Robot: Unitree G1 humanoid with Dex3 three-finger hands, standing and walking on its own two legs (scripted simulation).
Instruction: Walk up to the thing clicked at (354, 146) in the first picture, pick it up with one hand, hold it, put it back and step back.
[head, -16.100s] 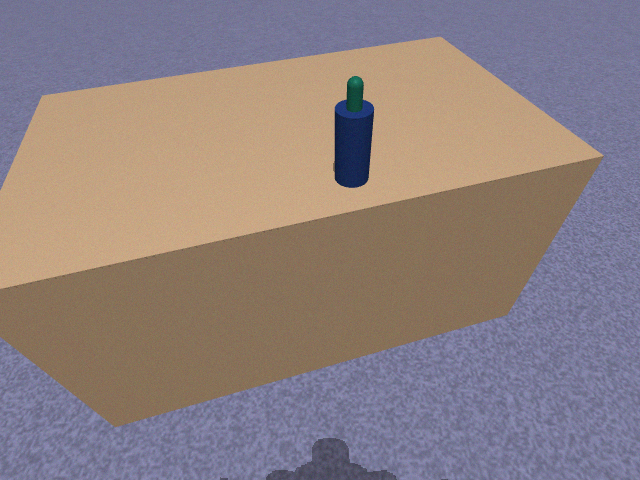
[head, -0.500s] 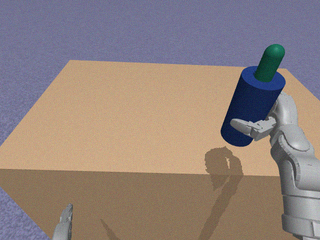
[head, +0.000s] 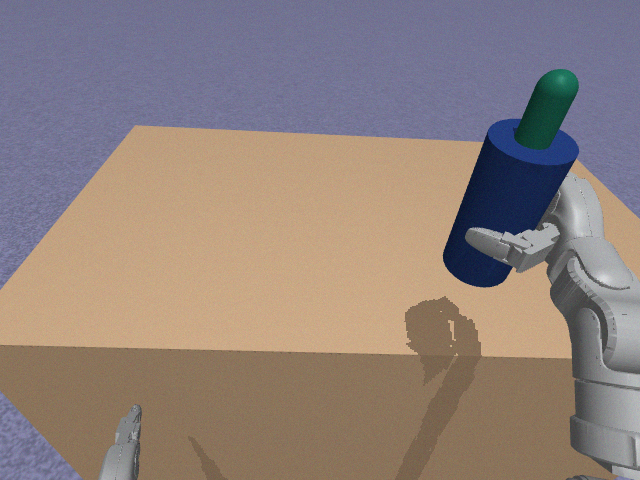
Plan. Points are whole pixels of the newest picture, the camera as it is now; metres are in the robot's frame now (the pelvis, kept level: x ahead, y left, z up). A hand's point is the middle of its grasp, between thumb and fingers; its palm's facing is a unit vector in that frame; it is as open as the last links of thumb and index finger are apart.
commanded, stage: hold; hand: right
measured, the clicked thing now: (510, 186) +0.33 -0.16 +0.27
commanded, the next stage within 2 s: crouch in 1.96 s
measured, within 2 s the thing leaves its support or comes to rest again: neither
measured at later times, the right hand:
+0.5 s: hand (508, 232) +0.32 -0.17 +0.22, palm faces +0.13 +0.99 -0.03, open 11.0 cm
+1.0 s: hand (513, 224) +0.33 -0.17 +0.23, palm faces +0.13 +0.99 -0.03, open 11.0 cm
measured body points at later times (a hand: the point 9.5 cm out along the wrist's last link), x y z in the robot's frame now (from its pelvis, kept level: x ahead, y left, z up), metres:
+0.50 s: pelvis -0.01 +0.00 +0.00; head -0.05 +0.03 +0.45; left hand +0.16 +0.27 -0.08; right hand +0.31 -0.22 +0.23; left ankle +0.00 +0.12 -0.74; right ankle +0.01 -0.13 -0.74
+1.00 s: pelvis +0.00 +0.00 +0.00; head -0.04 +0.03 +0.45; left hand +0.16 +0.25 -0.08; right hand +0.31 -0.23 +0.24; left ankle +0.00 +0.12 -0.74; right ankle +0.01 -0.13 -0.74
